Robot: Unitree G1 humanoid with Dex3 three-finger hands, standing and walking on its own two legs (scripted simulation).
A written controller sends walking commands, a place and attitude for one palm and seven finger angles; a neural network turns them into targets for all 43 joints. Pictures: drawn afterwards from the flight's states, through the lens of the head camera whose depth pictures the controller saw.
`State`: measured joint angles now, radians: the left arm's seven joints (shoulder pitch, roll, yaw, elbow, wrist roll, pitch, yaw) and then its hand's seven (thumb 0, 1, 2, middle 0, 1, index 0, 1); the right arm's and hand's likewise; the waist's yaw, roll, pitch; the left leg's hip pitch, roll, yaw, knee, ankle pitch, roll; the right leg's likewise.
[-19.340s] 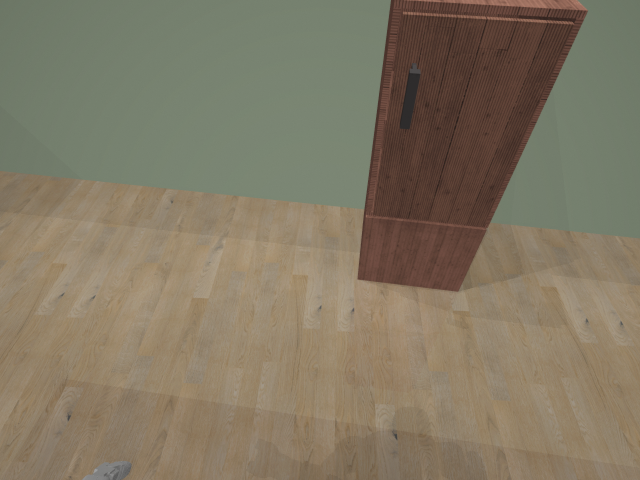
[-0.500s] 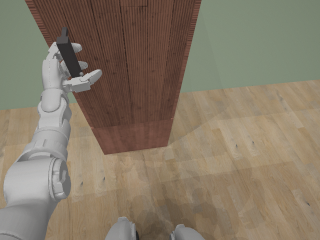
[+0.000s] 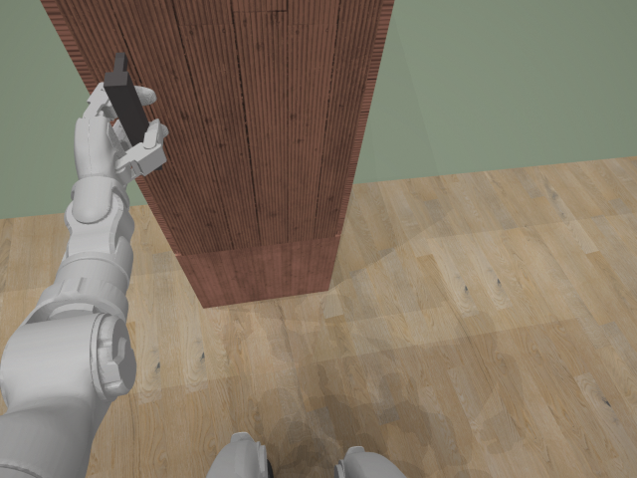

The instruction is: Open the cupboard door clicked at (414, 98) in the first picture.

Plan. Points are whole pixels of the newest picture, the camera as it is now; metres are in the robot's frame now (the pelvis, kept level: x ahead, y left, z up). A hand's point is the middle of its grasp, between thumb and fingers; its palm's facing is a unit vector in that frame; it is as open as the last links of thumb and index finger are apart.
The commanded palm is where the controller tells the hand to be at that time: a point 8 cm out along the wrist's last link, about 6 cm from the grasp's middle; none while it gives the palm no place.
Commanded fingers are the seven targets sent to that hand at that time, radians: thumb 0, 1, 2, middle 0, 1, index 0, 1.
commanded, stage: pull the door open along its arc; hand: left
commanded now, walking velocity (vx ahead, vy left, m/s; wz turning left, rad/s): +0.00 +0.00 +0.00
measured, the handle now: (137, 114) +0.56 +0.20 +0.10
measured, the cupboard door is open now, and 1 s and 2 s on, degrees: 0 49 45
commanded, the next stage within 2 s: open thumb and fingers to let go in 1.00 s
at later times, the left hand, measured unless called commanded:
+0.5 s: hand (193, 220) +0.39 +0.12 +0.10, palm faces +0.19 -0.98 +0.10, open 6.6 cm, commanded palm +0.34 +0.16 +0.09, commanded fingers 0.00 0.90 0.90 -0.40 -1.35 -0.40 -1.35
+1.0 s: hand (301, 289) +0.30 +0.00 +0.10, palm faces +0.27 -0.96 -0.04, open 6.6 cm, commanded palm +0.24 +0.04 +0.09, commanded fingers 0.00 0.90 0.90 -0.40 -1.35 -0.40 -1.35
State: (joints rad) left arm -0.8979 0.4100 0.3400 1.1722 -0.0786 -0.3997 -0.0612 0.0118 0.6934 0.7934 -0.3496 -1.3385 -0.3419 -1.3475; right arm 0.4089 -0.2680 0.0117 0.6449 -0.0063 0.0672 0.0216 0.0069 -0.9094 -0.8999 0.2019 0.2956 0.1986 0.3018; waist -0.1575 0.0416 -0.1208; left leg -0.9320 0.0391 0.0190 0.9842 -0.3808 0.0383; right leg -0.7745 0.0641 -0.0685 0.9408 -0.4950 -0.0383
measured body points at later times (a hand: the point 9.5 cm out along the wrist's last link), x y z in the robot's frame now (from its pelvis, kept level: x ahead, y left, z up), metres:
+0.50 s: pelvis +0.02 +0.00 +0.02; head +0.06 -0.01 +0.47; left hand +0.38 +0.17 +0.09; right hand +0.14 -0.25 -0.09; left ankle +0.05 +0.09 -0.68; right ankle -0.03 -0.10 -0.68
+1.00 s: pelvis +0.02 -0.05 +0.02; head +0.01 -0.07 +0.47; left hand +0.28 +0.05 +0.11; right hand +0.20 -0.24 -0.07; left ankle +0.05 +0.09 -0.68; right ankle -0.03 -0.10 -0.68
